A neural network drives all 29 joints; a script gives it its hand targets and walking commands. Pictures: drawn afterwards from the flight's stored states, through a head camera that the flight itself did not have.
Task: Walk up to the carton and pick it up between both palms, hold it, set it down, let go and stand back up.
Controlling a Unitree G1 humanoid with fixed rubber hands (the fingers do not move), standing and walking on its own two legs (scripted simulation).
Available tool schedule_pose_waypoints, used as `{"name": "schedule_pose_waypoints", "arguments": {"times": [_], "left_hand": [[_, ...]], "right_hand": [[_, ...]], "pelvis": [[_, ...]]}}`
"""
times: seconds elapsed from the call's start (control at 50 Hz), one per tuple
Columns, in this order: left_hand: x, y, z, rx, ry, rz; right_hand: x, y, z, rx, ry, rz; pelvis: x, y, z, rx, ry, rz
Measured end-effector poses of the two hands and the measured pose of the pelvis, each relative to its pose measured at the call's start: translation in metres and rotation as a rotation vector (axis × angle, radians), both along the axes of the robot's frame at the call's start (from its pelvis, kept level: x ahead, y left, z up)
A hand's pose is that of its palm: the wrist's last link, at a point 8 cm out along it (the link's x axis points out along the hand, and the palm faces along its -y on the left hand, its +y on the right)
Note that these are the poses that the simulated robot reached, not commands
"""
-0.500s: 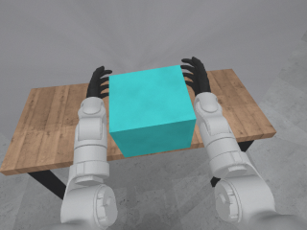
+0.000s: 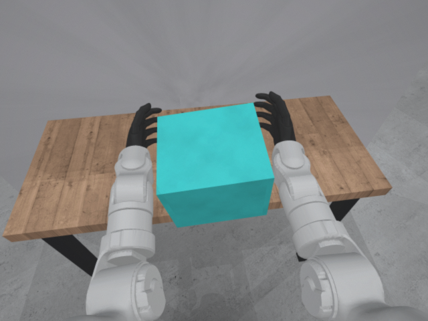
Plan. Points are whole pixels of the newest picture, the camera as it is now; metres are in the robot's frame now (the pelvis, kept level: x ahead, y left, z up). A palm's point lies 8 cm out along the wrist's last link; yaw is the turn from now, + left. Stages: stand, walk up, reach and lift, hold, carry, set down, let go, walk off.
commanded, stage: set down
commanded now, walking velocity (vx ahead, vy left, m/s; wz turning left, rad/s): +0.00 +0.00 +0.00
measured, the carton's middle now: (213, 167) +0.36 +0.02 +0.08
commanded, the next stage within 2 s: none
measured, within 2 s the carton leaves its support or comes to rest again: neither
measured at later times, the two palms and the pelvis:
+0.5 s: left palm (143, 145) +0.41 +0.17 +0.09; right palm (276, 133) +0.43 -0.10 +0.11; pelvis +0.01 +0.00 +0.00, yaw +0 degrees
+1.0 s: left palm (145, 149) +0.42 +0.17 +0.07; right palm (273, 133) +0.44 -0.10 +0.09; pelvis +0.03 +0.00 +0.00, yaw +0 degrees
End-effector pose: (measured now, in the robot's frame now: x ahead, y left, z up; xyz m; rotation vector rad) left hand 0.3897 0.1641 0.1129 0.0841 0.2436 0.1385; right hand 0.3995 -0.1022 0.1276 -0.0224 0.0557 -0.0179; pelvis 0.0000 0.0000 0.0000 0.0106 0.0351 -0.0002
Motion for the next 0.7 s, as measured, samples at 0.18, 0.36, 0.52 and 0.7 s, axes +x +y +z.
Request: {"name": "schedule_pose_waypoints", "arguments": {"times": [0.18, 0.36, 0.52, 0.7], "left_hand": [[0.003, 0.004, -0.014, -0.005, 0.023, 0.029], [0.019, -0.001, -0.012, -0.051, 0.013, 0.02], [0.024, 0.001, -0.028, -0.074, 0.048, 0.027], [0.031, 0.001, -0.033, -0.077, 0.031, 0.032]], "right_hand": [[0.01, 0.006, -0.01, -0.019, 0.021, 0.023], [0.022, -0.001, -0.007, -0.023, 0.015, 0.01], [0.028, 0.002, -0.022, -0.027, 0.055, 0.01], [0.036, 0.002, -0.023, -0.041, 0.043, 0.015]], "pelvis": [[0.004, -0.001, 0.0, 0.002, 0.005, 0.0], [0.009, -0.003, 0.001, 0.004, 0.015, 0.0], [0.014, -0.004, 0.001, 0.005, 0.026, 0.0], [0.021, -0.004, 0.001, 0.007, 0.035, 0.0]]}}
